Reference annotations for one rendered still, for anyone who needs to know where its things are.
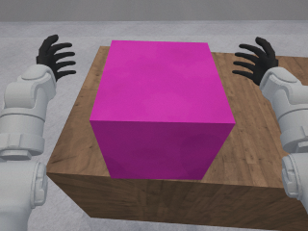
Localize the carton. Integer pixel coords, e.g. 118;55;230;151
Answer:
90;39;236;180

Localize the left robot hand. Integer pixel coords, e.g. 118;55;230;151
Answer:
36;35;76;82

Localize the right robot forearm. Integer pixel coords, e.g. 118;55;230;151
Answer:
259;66;308;154

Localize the left robot forearm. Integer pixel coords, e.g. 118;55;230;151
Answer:
0;64;57;163

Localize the pedestal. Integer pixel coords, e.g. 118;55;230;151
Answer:
46;45;308;231

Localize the robot left upper arm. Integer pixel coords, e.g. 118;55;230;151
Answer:
0;161;48;231

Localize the right robot hand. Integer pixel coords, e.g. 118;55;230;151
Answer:
232;37;279;86

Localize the robot right upper arm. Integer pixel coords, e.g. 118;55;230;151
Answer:
281;152;308;215

